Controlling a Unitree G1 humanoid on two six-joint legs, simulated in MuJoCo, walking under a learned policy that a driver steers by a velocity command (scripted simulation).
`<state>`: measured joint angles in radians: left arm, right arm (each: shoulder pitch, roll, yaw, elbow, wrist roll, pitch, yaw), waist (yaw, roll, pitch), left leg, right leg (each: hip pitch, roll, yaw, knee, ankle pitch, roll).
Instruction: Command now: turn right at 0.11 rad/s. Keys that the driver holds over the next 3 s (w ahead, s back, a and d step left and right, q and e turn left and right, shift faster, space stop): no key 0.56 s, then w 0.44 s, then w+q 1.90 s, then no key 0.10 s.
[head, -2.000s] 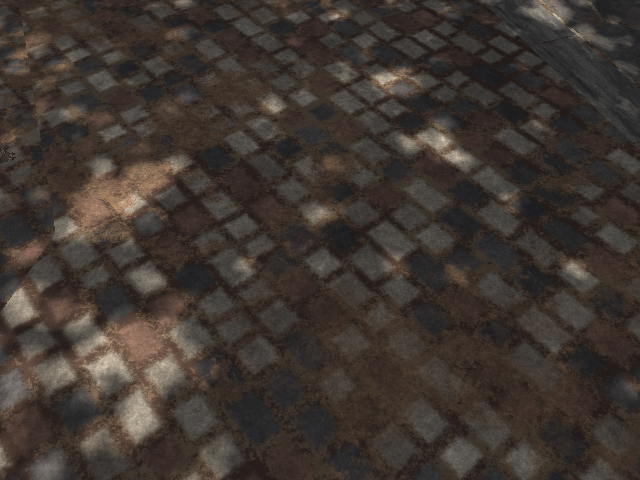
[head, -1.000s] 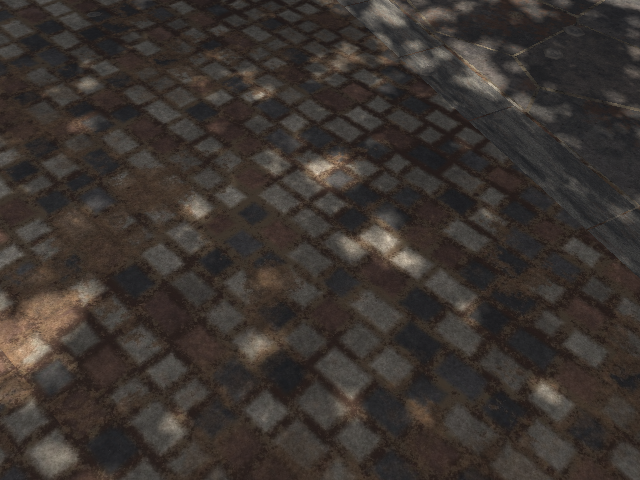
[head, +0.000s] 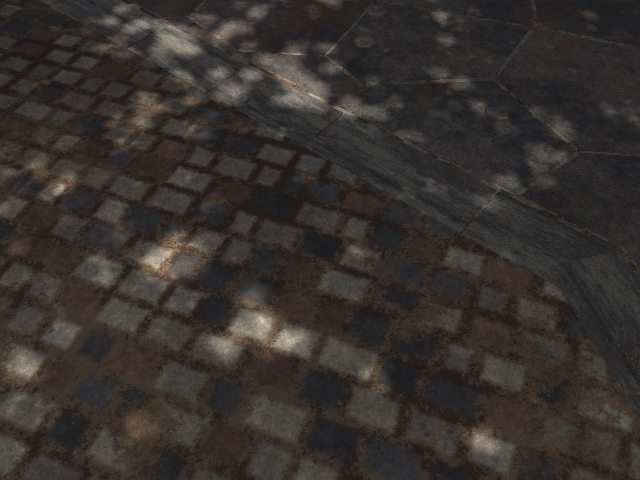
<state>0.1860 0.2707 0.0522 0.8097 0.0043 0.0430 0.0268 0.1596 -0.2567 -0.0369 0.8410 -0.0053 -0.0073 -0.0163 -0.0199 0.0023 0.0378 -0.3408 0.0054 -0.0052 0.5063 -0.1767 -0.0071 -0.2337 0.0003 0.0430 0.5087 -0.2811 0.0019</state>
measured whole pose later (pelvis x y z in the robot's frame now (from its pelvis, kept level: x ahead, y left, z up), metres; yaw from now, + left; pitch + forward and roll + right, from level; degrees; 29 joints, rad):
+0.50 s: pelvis +0.03 -0.02 +0.00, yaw +0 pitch -1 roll +0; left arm 0.23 0.23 0.03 0.96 0.00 -0.01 0.02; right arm 0.17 -0.26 -0.05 1.01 0.00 0.00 -0.04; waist -0.01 0.00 0.04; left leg -0.24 0.03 -0.03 0.48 -0.21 -0.04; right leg -0.13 0.03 0.03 0.48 -0.32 -0.02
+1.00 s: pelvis +0.14 +0.05 +0.01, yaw +1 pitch +0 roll -1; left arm 0.24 0.28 0.06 0.95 -0.03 -0.09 0.00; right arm 0.33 -0.23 -0.04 1.05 0.00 -0.10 0.03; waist -0.03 -0.03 0.00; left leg -0.11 -0.03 0.05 0.36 -0.25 0.05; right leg -0.47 -0.06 0.01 1.08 -0.27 -0.06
